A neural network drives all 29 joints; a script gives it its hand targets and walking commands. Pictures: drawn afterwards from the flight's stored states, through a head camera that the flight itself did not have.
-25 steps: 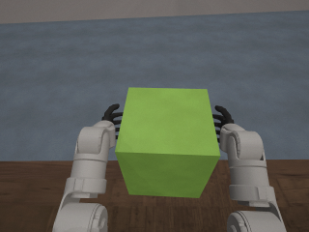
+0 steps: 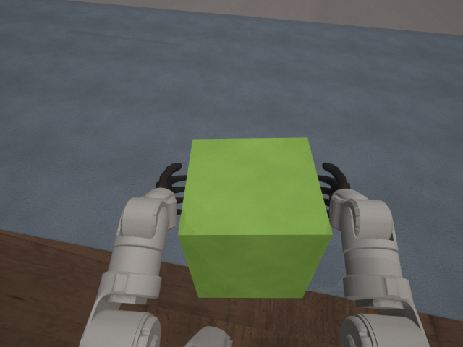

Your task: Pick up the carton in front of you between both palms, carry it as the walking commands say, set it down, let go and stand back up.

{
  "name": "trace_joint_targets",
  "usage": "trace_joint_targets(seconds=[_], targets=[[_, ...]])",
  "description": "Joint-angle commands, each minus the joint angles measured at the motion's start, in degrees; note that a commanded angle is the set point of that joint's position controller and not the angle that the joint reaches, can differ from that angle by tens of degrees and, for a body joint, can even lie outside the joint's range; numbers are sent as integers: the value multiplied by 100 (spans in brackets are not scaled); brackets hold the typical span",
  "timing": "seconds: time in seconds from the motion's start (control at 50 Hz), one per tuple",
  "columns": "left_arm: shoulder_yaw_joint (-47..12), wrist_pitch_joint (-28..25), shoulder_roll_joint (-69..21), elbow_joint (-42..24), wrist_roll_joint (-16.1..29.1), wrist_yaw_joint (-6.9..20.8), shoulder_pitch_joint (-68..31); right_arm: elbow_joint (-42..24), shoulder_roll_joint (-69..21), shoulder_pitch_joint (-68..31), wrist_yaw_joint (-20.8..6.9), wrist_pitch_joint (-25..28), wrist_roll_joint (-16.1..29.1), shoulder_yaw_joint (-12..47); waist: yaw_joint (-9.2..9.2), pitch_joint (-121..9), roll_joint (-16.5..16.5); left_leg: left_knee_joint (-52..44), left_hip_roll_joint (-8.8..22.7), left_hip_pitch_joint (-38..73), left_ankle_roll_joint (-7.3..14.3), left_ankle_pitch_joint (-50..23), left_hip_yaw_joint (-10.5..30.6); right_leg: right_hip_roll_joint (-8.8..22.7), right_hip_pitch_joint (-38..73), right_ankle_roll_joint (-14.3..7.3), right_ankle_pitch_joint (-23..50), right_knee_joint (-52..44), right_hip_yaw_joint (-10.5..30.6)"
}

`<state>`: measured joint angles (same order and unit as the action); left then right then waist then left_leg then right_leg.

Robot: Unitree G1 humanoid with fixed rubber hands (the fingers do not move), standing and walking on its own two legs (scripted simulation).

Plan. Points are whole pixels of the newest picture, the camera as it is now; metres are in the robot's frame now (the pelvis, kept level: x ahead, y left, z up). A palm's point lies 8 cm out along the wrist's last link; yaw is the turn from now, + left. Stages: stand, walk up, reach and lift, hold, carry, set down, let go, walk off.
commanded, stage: carry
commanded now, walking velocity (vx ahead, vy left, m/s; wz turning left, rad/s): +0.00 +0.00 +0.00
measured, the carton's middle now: (249, 222) +0.34 +0.05 +0.02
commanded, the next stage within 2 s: none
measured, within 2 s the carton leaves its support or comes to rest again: neither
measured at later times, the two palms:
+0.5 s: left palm (231, 146) +0.74 +0.15 -0.13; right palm (323, 162) +0.71 -0.15 -0.13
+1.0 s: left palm (243, 124) +1.19 +0.16 -0.36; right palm (303, 134) +1.19 -0.14 -0.38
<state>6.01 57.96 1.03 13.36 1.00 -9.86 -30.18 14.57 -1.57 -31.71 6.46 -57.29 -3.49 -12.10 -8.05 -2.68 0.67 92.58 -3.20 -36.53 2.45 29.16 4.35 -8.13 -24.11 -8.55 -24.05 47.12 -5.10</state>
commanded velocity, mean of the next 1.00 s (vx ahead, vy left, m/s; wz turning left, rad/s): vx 0.17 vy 0.00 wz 0.00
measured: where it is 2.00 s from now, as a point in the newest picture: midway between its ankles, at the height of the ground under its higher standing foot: (262, 194)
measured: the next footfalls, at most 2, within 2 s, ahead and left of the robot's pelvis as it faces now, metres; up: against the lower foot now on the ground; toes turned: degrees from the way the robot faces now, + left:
left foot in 0.26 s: +0.35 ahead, +0.09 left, -0.18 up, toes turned -1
right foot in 0.64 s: +0.65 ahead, -0.05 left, -0.35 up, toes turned +0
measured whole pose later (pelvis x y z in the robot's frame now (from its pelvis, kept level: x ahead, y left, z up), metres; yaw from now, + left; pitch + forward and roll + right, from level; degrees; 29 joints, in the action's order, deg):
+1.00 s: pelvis +0.85 +0.00 -0.46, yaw -2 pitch +1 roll -3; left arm 4.5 56.8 -0.1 12.9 2.5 -10.0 -32.1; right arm 3.2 -1.3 -25.3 7.0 -59.1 -3.2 -12.4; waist -6.2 -0.5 -4.5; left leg 24.1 0.2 -31.8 4.5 -27.8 -3.1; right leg -9.6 -12.6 -7.2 -47.4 75.7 -4.5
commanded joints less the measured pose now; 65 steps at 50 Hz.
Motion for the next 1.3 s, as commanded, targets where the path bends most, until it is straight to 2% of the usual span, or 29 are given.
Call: trace_joint_targets(seconds=[0.0, 0.04, 0.06, 0.18, 0.2, 0.22, 0.24, 0.26, 0.28, 0.3, 0.34, 0.4, 0.46, 0.54, 0.58, 0.6, 0.62, 0.64, 0.66, 0.74, 0.84, 0.92, 0.98, 1.0, 1.02, 1.04, 1.06, 1.08, 1.28], targets=[[-3871, -179, -6714, -903, 2856, 1702, -4614, -418, -5051, -2797, -1123, 76, 1169, 2559, 361, -1950, -246, -2571, 494, -1115, -89, -1061, 297, 2330, 1746, -1142, 3290, -1013, 4075], [-3944, -246, -7039, -944, 2949, 1770, -4993, -715, -5366, -3395, -1159, 168, 1415, 2914, 478, -2035, 174, -1724, 464, -563, 39, -2165, -116, 2310, 1412, -823, 4394, -487, 3621], [-3802, -246, -7051, -991, 2973, 1774, -4986, -817, -5450, -3513, -1180, 188, 1482, 2996, 321, -1931, -736, -3233, 505, -1068, 69, -3933, 109, 1563, 1554, -543, 2224, 602, 2846], [-3404, -167, -6649, -892, 2475, 1629, -3821, -1787, -5602, -3967, -994, -15, 2132, 3876, 234, -1578, 863, -6178, -45, 1771, 63, -5671, -1038, 651, 263, -137, 1095, 1417, 1036], [-3230, -132, -6438, -756, 2300, 1606, -3536, -1789, -5555, -3950, -987, -80, 2160, 3932, 894, -2205, 1127, -5001, -206, 3145, 188, -6188, -1454, 961, -40, 110, 2572, 2440, 691], [-3213, -68, -6366, -695, 2180, 1581, -3256, -1577, -5382, -3536, -991, -131, 2126, 3918, 1376, -2413, 343, -5470, -215, 3936, 261, -5301, -1352, 1048, -463, 461, 3744, 3255, 447], [-3088, -82, -6188, -774, 1994, 1540, -3427, -1530, -5436, -3412, -1068, -184, 2219, 3935, 2073, -2123, -341, -6059, 351, 4839, 791, -4683, -655, 882, -1608, 742, 2609, 5374, 322], [-2892, -26, -6034, -640, 1726, 1484, -3448, -1334, -5413, -3551, -1136, -267, 2327, 3923, 2164, -1540, -972, -6027, 811, 4703, 1006, -5031, -200, 101, -2298, 860, -1567, 7199, -167], [-2591, 107, -5773, -425, 1483, 1455, -3289, -1018, -5140, -3608, -1136, -265, 2376, 3900, 1224, -1698, -1102, -5559, 1490, 5070, 1455, -5731, 2053, 230, -3123, 852, -1451, 6495, 785], [-2388, 132, -5488, -436, 1206, 1433, -3182, -1004, -5602, -3913, -1184, -216, 2538, 4166, 1166, -1704, -372, -5861, 1816, 4592, 1704, -3599, 2908, 569, -3402, 681, -532, 5022, 1380], [-2122, 125, -5342, -368, 989, 1464, -3363, -857, -6187, -4456, -1311, -173, 3075, 4208, 1158, -1081, 633, -5289, 1450, 3309, 1427, -4171, 2258, 864, -3089, 754, 92, 3278, 1155], [-2235, 15, -5573, -445, 967, 1488, -3454, -643, -6594, -4599, -1383, -31, 3284, 4274, 1066, -2343, -690, -5135, 2070, 2945, 1658, -4464, 2908, 922, -2166, 628, 1610, 3304, 935], [-2557, -77, -5940, -874, 1269, 1494, -4006, -879, -6916, -4727, -1411, 54, 3353, 4174, 1392, -1818, 318, -3819, 612, 2643, 1025, -2233, 1305, 683, -2083, 583, 4312, 417, 543], [-3071, 28, -5986, -1499, 1621, 1392, -4146, -970, -6622, -4043, -1301, 52, 3127, 4034, 1336, -1545, -674, -3500, 306, 1321, 717, -1503, 360, 528, 590, 607, 5181, -1580, 80], [-3272, 121, -5839, -1612, 1765, 1387, -3914, -944, -6277, -3501, -1256, 9, 2792, 3872, 191, -2510, -950, -1439, 625, 1110, 231, -3614, -261, 481, 2588, 356, 5212, -882, -156], [-3286, 137, -5706, -1508, 1791, 1406, -3798, -948, -6182, -3443, -1231, -37, 2610, 3775, -340, -2356, 188, 187, 547, 385, -66, -4037, -457, 498, 3486, 193, 4346, -1565, 4], [-3259, 176, -5756, -1350, 1865, 1480, -3808, -815, -6021, -3515, -1182, -56, 2380, 3627, -573, -1612, 915, 2163, -331, -588, -220, 659, -851, 1208, 3443, -261, 3857, -1981, 685], [-3309, 248, -5663, -979, 1934, 1491, -3890, -582, -5771, -3463, -1139, -193, 2137, 3390, 340, -1517, 935, 1855, -293, -1781, -116, 1067, -130, 1770, 3889, -330, 6151, -710, 2053], [-3367, 244, -5785, -798, 2107, 1512, -3950, -333, -5325, -3071, -1081, -283, 1812, 2992, 425, -1899, 517, 1170, 54, -1943, -96, 633, 139, 2286, 3785, -847, 4877, -890, 3204], [-3689, 22, -6719, -921, 2768, 1691, -4899, -430, -5288, -3258, -1126, -124, 1424, 2635, 383, -1758, -345, -2011, 579, -1606, -163, -798, 179, 2427, 1799, -1139, 2926, -1168, 4272], [-3650, -255, -7118, -1040, 2893, 1732, -4799, -875, -5871, -3599, -1119, 112, 1730, 3260, 22, -1751, -205, -4478, 203, -1011, 62, -4804, -546, 943, 1666, -304, 1492, 331, 2209], [-3606, -326, -6854, -1142, 2686, 1644, -3883, -1712, -5736, -3784, -967, 124, 1988, 3798, -58, -1698, 646, -6399, -43, 1219, 121, -6040, -1184, 491, 1123, 39, 1585, 1204, 1041], [-3645, -311, -6536, -1209, 2448, 1511, -3492, -1968, -5445, -3588, -960, 10, 2161, 4044, 694, -1847, 308, -7992, 354, 2540, 306, -6068, -981, 744, 1468, 218, 2719, 3083, 809], [-3628, -260, -6278, -1237, 2387, 1484, -3521, -1842, -5310, -3397, -980, -23, 2114, 3993, 1113, -2049, -399, -7765, 829, 3901, 513, -5947, -520, 412, 386, 472, 840, 4677, 412], [-3563, -135, -6117, -1211, 2308, 1461, -3516, -1571, -4917, -3167, -978, -53, 2039, 3851, 1032, -2651, -1295, -5218, 2008, 6339, 1163, -9295, 657, 257, -1872, 845, -2048, 5833, 456], [-3390, -16, -5876, -982, 2189, 1421, -3217, -1149, -4913, -2666, -960, -94, 2052, 3784, 1453, -3341, -1560, -4700, 2607, 7789, 1903, -9525, 1940, 265, -3548, 942, -2134, 6509, 930], [-3271, 36, -5749, -1062, 2100, 1386, -3034, -1061, -5082, -2366, -956, -84, 2105, 3846, 1564, -3919, -1108, -5211, 2742, 7634, 2208, -6587, 2753, 515, -3868, 901, -1725, 6292, 1004], [-3185, 17, -5831, -1215, 1958, 1365, -3109, -1245, -5557, -2630, -963, -71, 2367, 4058, 1588, -3891, -252, -5524, 2299, 7336, 1860, -5173, 2773, 729, -3971, 585, -692, 5277, 1153], [-3490, -483, -5817, -2113, 1273, 1259, -3148, -2022, -6466, -3566, -1317, 350, 3115, 4914, 1339, -2748, -841, -6366, 1354, 4032, 980, -6031, 649, 882, -1380, 746, 1396, -91, 193]])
